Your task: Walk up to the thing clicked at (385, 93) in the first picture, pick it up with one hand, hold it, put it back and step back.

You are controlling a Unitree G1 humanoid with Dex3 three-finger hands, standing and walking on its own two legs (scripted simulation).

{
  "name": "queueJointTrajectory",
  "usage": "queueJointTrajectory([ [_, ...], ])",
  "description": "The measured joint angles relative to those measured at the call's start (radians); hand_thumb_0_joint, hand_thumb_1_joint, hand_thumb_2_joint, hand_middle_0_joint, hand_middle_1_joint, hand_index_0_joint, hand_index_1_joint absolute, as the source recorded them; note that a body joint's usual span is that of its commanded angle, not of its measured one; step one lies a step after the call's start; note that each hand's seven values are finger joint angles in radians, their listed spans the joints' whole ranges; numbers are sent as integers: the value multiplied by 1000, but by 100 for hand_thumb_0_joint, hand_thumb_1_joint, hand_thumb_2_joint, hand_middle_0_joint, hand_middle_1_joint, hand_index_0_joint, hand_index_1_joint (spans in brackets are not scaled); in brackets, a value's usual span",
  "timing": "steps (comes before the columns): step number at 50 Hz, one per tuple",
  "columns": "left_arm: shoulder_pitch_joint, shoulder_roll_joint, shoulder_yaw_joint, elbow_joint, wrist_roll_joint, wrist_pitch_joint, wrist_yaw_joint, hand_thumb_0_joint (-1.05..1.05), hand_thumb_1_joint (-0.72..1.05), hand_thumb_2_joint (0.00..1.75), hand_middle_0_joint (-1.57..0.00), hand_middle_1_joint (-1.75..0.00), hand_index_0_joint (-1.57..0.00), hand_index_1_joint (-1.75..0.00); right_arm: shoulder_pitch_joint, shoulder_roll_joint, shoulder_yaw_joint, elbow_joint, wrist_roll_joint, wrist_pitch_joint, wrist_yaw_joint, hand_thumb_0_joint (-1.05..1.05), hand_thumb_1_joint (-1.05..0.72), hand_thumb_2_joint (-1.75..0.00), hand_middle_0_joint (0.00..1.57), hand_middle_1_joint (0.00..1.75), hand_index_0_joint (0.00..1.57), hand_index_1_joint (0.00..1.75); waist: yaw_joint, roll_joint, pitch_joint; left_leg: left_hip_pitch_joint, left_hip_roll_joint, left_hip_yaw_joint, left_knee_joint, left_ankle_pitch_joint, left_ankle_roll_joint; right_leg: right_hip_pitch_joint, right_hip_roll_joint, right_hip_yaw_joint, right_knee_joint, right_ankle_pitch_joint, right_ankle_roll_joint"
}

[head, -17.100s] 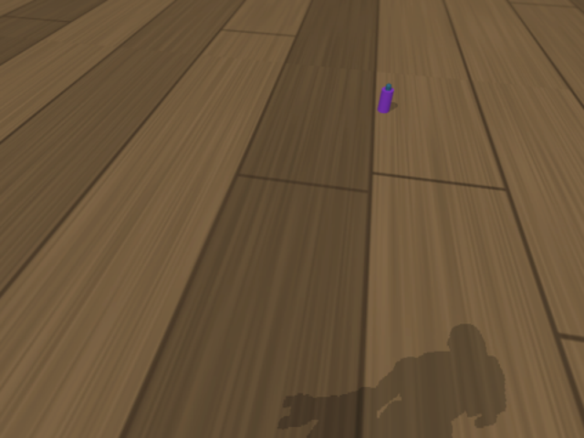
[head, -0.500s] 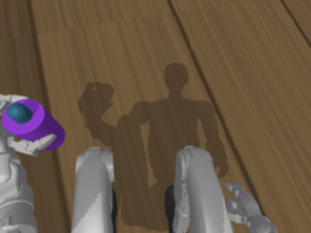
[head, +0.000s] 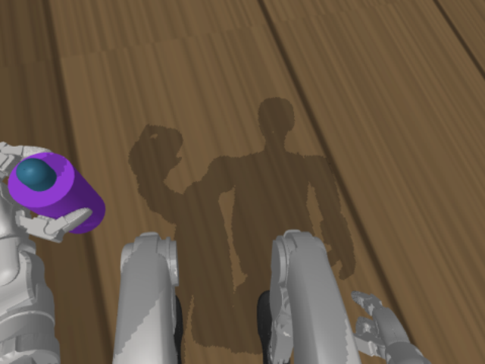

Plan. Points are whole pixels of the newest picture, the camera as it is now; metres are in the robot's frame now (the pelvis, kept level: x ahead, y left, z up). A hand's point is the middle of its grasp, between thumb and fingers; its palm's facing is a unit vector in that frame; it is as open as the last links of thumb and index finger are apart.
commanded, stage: lift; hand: left
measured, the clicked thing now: (59, 193) +0.38 +0.27 -0.04
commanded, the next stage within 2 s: none
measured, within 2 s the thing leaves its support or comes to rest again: neither
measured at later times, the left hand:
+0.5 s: hand (3, 166) +0.37 +0.26 +0.10, palm faces +0.32 -0.95 -0.06, open 11.1 cm
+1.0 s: hand out of the picture +0.37 +0.24 +0.26, palm faces +0.34 -0.94 -0.05, open 11.1 cm
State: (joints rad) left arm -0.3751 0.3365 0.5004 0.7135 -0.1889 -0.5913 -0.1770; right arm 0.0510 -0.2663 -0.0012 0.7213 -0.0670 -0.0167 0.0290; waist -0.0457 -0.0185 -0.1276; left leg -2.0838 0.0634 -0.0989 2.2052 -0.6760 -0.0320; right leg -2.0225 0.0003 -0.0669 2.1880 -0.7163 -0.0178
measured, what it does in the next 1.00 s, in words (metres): rises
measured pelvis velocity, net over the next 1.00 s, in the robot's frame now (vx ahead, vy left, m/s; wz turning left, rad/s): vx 0.05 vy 0.00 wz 0.07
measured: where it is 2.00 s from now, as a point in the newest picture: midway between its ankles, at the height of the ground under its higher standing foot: (222, 355)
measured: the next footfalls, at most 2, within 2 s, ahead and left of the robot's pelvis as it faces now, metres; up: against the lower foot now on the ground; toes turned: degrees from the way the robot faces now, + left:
none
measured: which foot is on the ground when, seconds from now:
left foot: down 0.00-1.00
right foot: down 0.00-1.00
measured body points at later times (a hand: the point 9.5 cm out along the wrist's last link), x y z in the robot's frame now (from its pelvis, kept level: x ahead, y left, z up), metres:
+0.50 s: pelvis +0.01 +0.00 +0.10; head +0.19 +0.03 +0.51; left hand +0.34 +0.31 +0.10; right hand +0.20 -0.24 -0.03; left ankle +0.09 +0.14 -0.36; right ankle +0.09 -0.11 -0.36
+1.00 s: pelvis +0.05 +0.00 +0.24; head +0.15 +0.03 +0.68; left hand +0.35 +0.28 +0.26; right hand +0.22 -0.23 +0.13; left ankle +0.09 +0.14 -0.36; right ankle +0.09 -0.11 -0.36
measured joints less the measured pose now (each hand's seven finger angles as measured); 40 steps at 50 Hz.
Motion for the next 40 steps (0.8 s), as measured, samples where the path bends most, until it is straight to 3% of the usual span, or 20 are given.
queueJointTrajectory([
  [15,107,-44,-68,-202,-23,95,39,-2,-61,96,-75,-111,-75,-112,17,5,-12,-45,42,-3,-20,1,-93,-89,20,30,20,30,17,17,-35,112,1,16,-139,11,9,114,-2,5,-143,13,7],
  [31,264,-97,-189,-462,-25,236,169,-2,-61,97,-75,-111,-75,-112,42,30,-11,-81,82,-19,-54,1,-91,-89,20,30,20,30,33,39,-50,416,0,32,-421,33,10,420,-5,4,-431,38,11],
  [40,318,-120,-249,-461,10,272,215,-2,-61,97,-75,-111,-75,-112,83,44,-5,-86,81,-32,-75,1,-90,-89,20,30,20,30,24,39,-59,664,-2,42,-621,62,8,667,-6,2,-632,69,10],
])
